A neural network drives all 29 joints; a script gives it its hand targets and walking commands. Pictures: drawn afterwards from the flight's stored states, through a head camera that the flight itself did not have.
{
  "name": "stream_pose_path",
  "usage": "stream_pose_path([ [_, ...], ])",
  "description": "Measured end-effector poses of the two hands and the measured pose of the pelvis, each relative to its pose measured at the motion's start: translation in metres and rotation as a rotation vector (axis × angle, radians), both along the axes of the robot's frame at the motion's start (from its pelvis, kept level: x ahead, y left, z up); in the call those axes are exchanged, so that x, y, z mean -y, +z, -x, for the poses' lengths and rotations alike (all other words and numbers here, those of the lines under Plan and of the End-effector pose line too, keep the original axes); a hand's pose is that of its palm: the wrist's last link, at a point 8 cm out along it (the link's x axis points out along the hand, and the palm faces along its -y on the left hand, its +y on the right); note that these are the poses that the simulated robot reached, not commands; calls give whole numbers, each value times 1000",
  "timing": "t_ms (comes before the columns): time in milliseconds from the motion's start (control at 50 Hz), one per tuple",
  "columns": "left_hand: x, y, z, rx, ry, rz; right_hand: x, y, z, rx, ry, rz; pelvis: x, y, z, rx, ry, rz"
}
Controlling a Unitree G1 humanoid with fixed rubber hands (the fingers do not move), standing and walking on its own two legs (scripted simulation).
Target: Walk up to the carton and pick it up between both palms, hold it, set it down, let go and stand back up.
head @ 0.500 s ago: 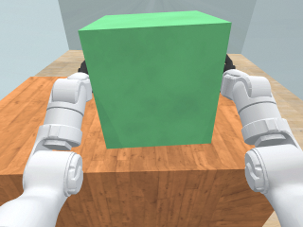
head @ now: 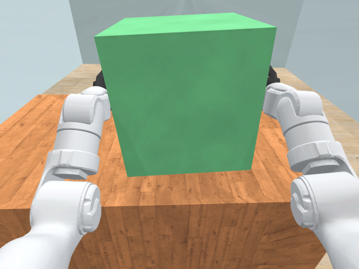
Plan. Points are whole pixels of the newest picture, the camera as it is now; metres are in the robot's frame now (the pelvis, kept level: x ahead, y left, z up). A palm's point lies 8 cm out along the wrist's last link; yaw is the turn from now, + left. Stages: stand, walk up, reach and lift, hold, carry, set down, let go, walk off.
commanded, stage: hold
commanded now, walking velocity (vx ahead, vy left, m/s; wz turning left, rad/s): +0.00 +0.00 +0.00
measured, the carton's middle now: (184, 89) +0.41 +0.01 +0.29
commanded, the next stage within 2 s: none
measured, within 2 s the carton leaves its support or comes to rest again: neither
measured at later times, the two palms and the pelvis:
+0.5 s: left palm (107, 96) +0.38 +0.17 +0.29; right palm (273, 91) +0.38 -0.17 +0.30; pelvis +0.01 +0.00 +0.00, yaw -1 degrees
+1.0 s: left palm (102, 100) +0.37 +0.18 +0.28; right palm (268, 96) +0.37 -0.16 +0.30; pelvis +0.00 +0.00 +0.00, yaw +1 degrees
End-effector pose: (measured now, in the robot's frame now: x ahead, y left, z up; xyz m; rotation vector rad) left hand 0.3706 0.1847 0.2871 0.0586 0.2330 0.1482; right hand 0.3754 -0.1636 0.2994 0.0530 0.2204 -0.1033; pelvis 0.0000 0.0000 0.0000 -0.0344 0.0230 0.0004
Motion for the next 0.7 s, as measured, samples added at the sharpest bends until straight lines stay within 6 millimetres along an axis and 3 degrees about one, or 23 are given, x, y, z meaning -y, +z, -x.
stream_pose_path([
  [460, 11, -2, -9, -2, -18, 0, 11, 4, -4, -3, -10, 32, 4, 0, -7, -5, -8, 2],
  [700, -2, -4, -3, -14, 8, 43, -2, 0, -4, -18, 9, 38, 6, 0, -7, 21, -3, 0],
])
